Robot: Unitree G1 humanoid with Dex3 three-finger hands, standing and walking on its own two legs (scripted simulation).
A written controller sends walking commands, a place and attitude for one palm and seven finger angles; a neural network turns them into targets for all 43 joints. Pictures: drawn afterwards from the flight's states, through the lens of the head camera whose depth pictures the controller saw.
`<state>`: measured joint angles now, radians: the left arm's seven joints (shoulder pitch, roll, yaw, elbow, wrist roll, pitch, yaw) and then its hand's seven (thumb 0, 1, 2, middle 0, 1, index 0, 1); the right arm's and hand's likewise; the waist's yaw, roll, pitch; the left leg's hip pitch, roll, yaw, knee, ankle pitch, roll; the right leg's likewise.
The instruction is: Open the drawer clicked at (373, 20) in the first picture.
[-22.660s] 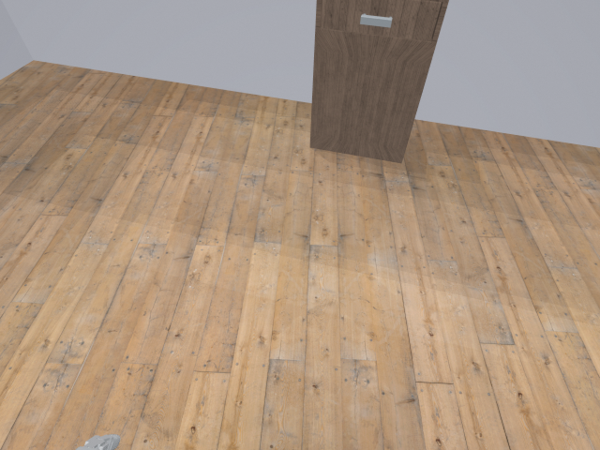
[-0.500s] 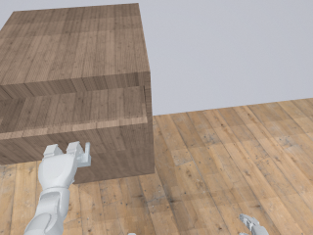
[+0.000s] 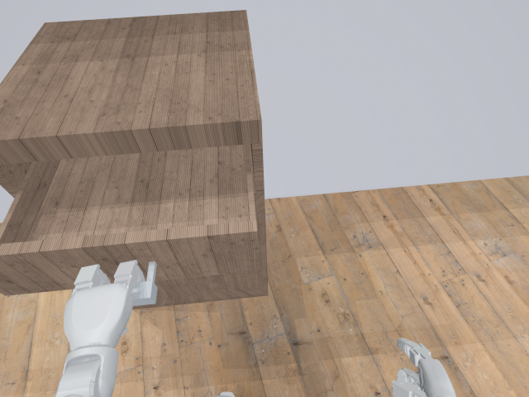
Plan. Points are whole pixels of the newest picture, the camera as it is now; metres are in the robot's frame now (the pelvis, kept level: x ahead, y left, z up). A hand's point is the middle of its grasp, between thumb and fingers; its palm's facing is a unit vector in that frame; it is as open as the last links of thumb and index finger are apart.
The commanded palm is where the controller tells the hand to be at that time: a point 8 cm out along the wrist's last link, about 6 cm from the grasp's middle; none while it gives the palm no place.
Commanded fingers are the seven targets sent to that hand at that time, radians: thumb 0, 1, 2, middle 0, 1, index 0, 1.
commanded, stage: pull the drawer open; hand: left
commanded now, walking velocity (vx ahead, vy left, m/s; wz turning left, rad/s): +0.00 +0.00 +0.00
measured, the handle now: (117, 283) +0.29 +0.26 -0.02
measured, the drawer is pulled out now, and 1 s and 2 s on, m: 0.19 0.30 0.30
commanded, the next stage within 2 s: open the thumb to release the handle in 1.18 s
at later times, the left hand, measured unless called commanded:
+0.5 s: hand (110, 360) +0.18 +0.24 -0.03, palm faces -0.05 -0.09 -0.99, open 6.0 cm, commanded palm +0.14 +0.24 +0.02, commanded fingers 0.00 0.90 0.90 -0.40 -1.35 -0.40 -1.35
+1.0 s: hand out of the picture +0.13 +0.23 -0.03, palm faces -0.08 -0.08 -0.99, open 6.1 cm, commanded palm +0.08 +0.23 +0.02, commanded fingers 0.00 0.90 0.90 -0.40 -1.35 -0.40 -1.35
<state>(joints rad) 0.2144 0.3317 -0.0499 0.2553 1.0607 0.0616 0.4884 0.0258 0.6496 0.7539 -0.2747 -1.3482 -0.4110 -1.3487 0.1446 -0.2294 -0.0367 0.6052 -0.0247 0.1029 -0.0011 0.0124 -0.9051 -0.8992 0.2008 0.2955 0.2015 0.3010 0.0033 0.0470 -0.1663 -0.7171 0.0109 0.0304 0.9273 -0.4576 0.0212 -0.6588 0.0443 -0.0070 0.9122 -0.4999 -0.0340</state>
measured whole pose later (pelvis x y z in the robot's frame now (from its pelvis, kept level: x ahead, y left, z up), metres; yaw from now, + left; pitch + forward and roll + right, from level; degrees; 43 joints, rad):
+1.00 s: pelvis -0.01 -0.02 -0.02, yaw +0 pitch +15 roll +0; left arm 0.66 0.35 0.00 -0.07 1.05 -0.06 0.53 0.02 0.64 0.71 -0.29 -1.35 -0.41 -1.34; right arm 0.11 -0.21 -0.02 0.52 -0.06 0.11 0.04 0.01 -0.91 -0.90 0.20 0.30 0.20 0.30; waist 0.05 0.04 -0.18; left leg -0.80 0.02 0.03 1.05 -0.50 0.00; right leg -0.76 0.05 -0.01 1.06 -0.56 -0.06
